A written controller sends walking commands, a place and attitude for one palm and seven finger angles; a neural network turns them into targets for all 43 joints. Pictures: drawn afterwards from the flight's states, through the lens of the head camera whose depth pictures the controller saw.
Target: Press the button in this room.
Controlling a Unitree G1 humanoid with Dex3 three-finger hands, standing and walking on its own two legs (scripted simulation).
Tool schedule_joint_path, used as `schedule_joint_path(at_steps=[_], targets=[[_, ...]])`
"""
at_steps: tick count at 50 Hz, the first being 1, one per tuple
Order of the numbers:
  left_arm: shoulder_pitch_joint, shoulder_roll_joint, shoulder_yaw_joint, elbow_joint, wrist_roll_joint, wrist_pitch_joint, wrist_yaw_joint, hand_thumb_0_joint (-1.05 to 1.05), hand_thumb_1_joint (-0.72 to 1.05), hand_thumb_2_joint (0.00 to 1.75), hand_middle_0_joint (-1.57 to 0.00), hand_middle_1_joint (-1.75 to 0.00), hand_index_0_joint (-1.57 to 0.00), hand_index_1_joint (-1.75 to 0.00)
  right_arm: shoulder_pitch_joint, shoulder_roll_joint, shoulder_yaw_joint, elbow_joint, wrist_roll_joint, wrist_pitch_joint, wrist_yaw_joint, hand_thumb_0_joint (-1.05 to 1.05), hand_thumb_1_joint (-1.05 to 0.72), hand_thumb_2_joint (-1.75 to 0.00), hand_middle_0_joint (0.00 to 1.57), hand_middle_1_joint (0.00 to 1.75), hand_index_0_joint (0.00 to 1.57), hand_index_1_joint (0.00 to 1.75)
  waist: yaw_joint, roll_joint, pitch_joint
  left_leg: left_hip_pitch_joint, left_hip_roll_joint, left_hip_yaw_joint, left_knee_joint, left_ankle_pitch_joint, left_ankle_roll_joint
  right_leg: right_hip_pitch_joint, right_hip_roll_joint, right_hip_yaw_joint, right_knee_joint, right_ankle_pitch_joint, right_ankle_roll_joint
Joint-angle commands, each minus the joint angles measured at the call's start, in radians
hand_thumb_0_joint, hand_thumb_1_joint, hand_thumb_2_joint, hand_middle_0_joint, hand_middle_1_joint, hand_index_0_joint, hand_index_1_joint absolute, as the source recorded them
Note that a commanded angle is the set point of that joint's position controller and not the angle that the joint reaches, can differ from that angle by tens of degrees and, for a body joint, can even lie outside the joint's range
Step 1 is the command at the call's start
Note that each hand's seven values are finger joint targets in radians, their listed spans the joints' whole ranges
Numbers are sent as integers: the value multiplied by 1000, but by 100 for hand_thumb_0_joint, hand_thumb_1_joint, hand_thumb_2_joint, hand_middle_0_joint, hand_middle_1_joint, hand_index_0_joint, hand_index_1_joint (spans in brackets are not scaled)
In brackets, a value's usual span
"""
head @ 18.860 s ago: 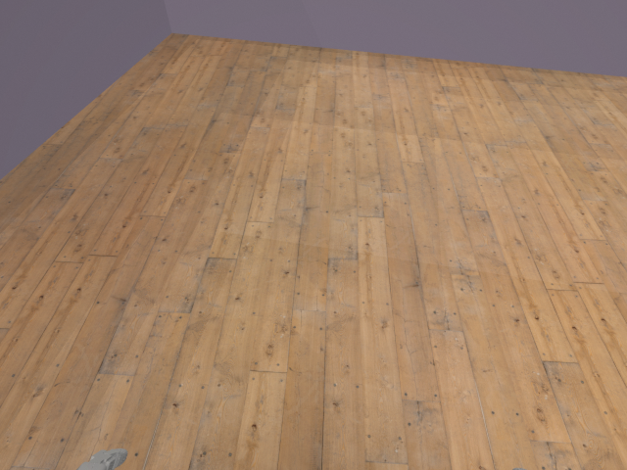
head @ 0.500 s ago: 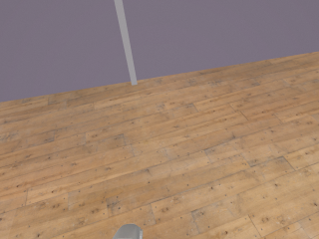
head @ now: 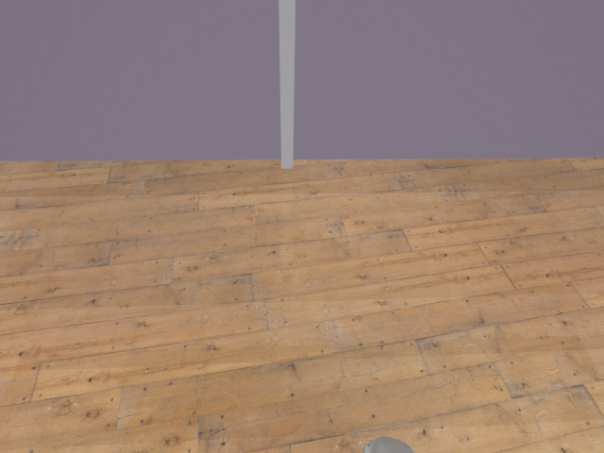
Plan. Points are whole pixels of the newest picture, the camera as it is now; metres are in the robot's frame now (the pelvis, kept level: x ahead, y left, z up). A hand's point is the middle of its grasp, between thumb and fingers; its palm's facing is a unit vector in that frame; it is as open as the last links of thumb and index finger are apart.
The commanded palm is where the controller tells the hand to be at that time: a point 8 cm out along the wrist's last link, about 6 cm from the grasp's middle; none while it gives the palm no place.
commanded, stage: turn or walk to find it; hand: left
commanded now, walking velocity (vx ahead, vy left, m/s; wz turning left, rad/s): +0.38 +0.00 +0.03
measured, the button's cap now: out of the picture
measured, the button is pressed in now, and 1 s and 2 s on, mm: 0 0 0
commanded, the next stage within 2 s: stand and wait in 1.26 s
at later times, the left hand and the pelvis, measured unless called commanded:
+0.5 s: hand (258, 347) +0.31 +0.10 -0.16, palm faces +0.05 -0.98 -0.21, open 7.2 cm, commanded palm none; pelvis +0.22 -0.08 +0.00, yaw +1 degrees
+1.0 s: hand (237, 311) +0.39 +0.16 -0.18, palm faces +0.13 -0.98 -0.12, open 7.4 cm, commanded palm none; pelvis +0.44 +0.00 +0.00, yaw +3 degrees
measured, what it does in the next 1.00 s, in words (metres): walks ahead: right foot, then left foot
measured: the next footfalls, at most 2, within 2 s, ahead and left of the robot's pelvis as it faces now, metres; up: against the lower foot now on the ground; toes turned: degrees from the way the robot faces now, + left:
right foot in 0.34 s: +0.29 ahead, -0.17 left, +0.00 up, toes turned -9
left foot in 0.84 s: +0.50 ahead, +0.08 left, +0.00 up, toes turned +13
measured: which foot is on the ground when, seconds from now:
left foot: down 0.00-0.34, up 0.36-0.82, down 0.84-1.00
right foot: up 0.00-0.32, down 0.34-0.86, up 0.88-1.00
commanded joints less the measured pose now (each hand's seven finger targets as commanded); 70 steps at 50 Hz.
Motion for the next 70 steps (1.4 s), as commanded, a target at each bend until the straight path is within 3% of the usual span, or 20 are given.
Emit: schedule_joint_path(at_steps=[1,12,15,16,17,18,22,25,36,40,41,42,43,47,49,55,64,68,69,70], targets=[[37,36,13,-67,1,9,-7,0,90,90,-20,-30,-20,-30,117,-85,-3,0,-3,-1,5,0,-90,-90,20,30,20,30,-5,111,55,-68,276,-216,-323,50,81,-77,-32,21,-50,126,27],[-307,64,7,-206,-9,-17,-23,0,90,90,-20,-30,-20,-30,286,-123,-12,67,-19,3,-3,0,-90,-90,20,30,20,30,-92,99,47,223,307,-193,-197,401,78,-69,36,-44,-538,93,-2],[-116,99,17,-150,-9,-32,-21,0,90,90,-20,-30,-20,-30,257,-143,-12,72,-13,7,-4,0,-90,-90,20,30,20,30,8,60,-54,174,262,-133,23,608,29,248,105,-93,-673,134,-35],[46,148,30,-95,-3,-45,-15,0,90,90,-20,-30,-20,-30,244,-134,-10,71,-6,5,1,0,-90,-90,20,30,20,30,79,-1,-143,54,216,-106,225,550,-7,508,77,-51,-705,179,-56],[206,258,59,-50,7,-56,2,0,90,90,-20,-30,-20,-30,266,-78,-1,53,4,3,14,0,-90,-90,20,30,20,30,128,-241,-270,-210,101,-35,536,165,-49,779,-183,248,-741,221,-125],[257,322,68,-26,-14,-52,8,0,90,90,-20,-30,-20,-30,249,-66,10,23,7,8,12,0,-90,-90,20,30,20,30,106,-290,-292,-382,11,-93,775,-316,-68,823,-334,521,-835,352,-204],[-21,168,31,-82,-23,-54,12,0,90,90,-20,-30,-20,-30,132,-32,-3,33,-5,34,22,0,-90,-90,20,30,20,30,6,0,-21,-401,166,-185,843,-62,-68,392,-224,250,-949,84,-142],[-29,110,14,-64,-12,-67,11,0,90,90,-20,-30,-20,-30,202,-4,2,54,-16,63,28,0,-90,-90,20,30,20,30,-47,-109,-11,-358,169,-142,751,11,-101,309,-142,73,-980,151,-108],[129,142,10,11,-9,-73,17,0,90,90,-20,-30,-20,-30,-115,-7,17,-60,-14,48,58,0,-90,-90,20,30,20,30,19,-102,50,-375,144,-33,236,55,-103,492,-138,2,-956,382,-147],[110,165,15,17,-13,-63,19,0,90,90,-20,-30,-20,-30,24,-59,3,-25,-19,31,44,0,-90,-90,20,30,20,30,-67,-49,-37,-37,70,26,80,38,-66,435,-119,-56,-707,573,-121],[98,154,13,7,-19,-63,16,0,90,90,-20,-30,-20,-30,180,-121,-13,15,-24,24,34,0,-90,-90,20,30,20,30,-137,39,-138,226,115,-43,41,85,-37,306,-69,-102,-481,529,-82],[138,93,4,-14,-26,-61,7,0,90,90,-20,-30,-20,-30,321,-252,-47,47,-33,19,24,0,-90,-90,20,30,20,30,-170,316,-265,475,379,-406,-6,103,45,48,76,-149,-169,67,-26],[79,98,-2,-50,-24,-67,6,0,90,90,-20,-30,-20,-30,379,-286,-50,63,-15,27,16,0,-90,-90,20,30,20,30,-187,337,-274,511,499,-578,-113,205,119,-95,117,-46,29,-277,-25],[-16,81,11,-28,-11,-42,-7,0,90,90,-20,-30,-20,-30,125,-118,-7,15,-8,12,8,0,-90,-90,20,30,20,30,-71,61,0,82,391,-304,-218,135,47,-74,-13,41,61,-54,-20],[33,39,11,-20,-3,-19,-6,0,90,90,-20,-30,-20,-30,126,-87,2,20,-8,2,6,0,-90,-90,20,30,20,30,-33,103,5,2,328,-202,-253,141,18,-20,-4,30,26,18,-6],[-37,49,25,-71,-2,11,-13,0,90,90,-20,-30,-20,-30,167,-73,-2,29,0,-7,1,0,-90,-90,20,30,20,30,-15,113,49,53,296,-128,-313,168,38,-168,-11,29,-37,184,27],[-306,47,6,-180,-12,-14,-22,0,90,90,-20,-30,-20,-30,308,-97,-4,94,-15,-2,-10,0,-90,-90,20,30,20,30,-88,112,64,272,326,-92,-208,517,56,-129,37,-41,-513,129,-16],[5,97,11,-81,-7,-40,-4,0,90,90,-20,-30,-20,-30,267,-121,-1,101,-4,9,-12,0,-90,-90,20,30,20,30,51,63,-90,183,264,-40,145,780,-21,343,123,-95,-705,275,-54],[131,172,28,-35,0,-55,7,0,90,90,-20,-30,-20,-30,270,-95,3,97,5,9,-4,0,-90,-90,20,30,20,30,97,-29,-186,-5,202,-5,368,522,-62,606,-9,20,-670,564,-88],[229,268,51,-7,-5,-63,18,0,90,90,-20,-30,-20,-30,330,-41,9,78,16,9,-1,0,-90,-90,20,30,20,30,91,-254,-323,-238,36,-8,666,-237,-103,838,-286,364,-660,1050,-210]])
